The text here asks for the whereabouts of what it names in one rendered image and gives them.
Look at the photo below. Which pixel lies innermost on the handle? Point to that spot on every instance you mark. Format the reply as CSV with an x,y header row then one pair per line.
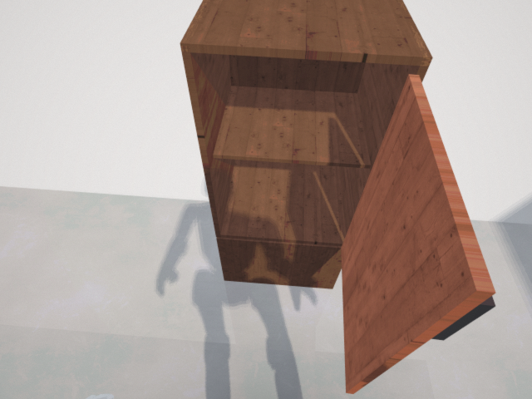
x,y
481,309

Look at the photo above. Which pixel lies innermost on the cupboard door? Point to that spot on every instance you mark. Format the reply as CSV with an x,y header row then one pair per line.
x,y
411,263

